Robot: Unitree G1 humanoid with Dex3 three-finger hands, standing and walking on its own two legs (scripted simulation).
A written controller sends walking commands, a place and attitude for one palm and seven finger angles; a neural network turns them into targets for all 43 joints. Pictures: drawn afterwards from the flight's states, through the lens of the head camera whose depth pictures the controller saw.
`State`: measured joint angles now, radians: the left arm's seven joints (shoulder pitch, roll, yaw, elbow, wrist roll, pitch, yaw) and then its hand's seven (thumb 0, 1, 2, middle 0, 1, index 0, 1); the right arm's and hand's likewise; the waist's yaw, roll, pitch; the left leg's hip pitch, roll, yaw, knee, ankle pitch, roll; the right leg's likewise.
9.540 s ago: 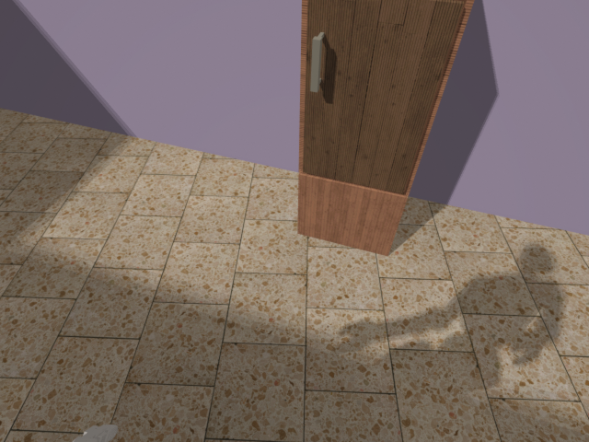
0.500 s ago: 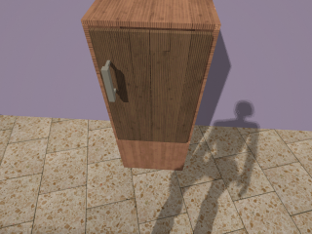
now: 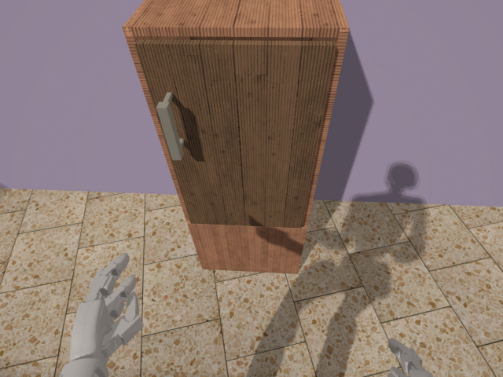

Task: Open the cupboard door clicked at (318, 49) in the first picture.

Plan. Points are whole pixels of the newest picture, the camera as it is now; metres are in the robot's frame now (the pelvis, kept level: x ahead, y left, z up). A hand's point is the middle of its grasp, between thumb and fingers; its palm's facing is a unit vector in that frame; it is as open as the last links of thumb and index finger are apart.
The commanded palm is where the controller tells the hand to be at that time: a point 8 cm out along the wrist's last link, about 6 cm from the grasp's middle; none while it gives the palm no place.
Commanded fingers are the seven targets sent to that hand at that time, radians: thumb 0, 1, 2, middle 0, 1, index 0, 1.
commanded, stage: raise the hand with hooked fingers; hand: left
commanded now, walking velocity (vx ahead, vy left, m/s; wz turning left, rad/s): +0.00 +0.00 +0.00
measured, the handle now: (173, 127) +0.60 +0.20 +0.06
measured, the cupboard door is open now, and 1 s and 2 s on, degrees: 0 0 0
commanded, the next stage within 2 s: move the hooked fingers beside the handle in 1.90 s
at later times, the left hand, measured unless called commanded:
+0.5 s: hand (116, 334) +0.19 +0.21 +0.00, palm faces -0.06 -1.00 -0.05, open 10.3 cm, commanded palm +0.16 +0.27 +0.01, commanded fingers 0.00 0.06 0.54 -0.26 -0.84 -0.26 -0.84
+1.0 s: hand (72, 295) +0.23 +0.28 +0.04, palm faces +0.00 -1.00 -0.04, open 13.2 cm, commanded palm +0.21 +0.33 +0.05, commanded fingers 0.00 -0.50 0.30 -0.30 -1.20 -0.30 -1.20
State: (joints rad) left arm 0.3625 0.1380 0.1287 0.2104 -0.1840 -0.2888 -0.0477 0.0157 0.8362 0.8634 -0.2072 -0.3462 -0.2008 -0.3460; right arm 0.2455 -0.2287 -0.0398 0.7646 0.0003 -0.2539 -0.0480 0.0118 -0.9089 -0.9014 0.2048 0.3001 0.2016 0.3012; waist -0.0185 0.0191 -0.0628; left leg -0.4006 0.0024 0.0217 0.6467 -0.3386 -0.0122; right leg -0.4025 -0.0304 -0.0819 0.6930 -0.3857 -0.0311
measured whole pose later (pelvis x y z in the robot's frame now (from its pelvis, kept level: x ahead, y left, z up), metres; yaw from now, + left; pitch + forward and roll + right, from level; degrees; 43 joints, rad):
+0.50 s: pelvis -0.05 +0.00 -0.06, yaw +0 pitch +11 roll -2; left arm 0.26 0.29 0.25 0.10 -0.31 -0.33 -0.39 0.01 0.28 0.63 -0.25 -0.70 -0.24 -0.70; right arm 0.24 -0.20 0.05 0.58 0.03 -0.22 -0.07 0.02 -0.90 -0.90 0.21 0.30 0.20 0.30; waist 0.00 0.03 -0.09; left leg -0.80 0.04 -0.03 1.08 -0.47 -0.01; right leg -0.76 0.00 -0.12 1.04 -0.48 -0.04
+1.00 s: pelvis -0.03 +0.04 -0.03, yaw -1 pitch +8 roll -2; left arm 0.16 0.34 0.34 0.18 -0.33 -0.29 -0.40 0.00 -0.30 0.38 -0.29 -1.07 -0.28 -1.07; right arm 0.25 -0.26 0.04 0.55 0.04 -0.25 -0.07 0.02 -0.91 -0.90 0.21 0.30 0.20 0.30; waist -0.01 0.01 -0.08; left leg -0.63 0.01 0.01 0.92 -0.43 0.04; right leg -0.58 -0.02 -0.08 0.85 -0.42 0.01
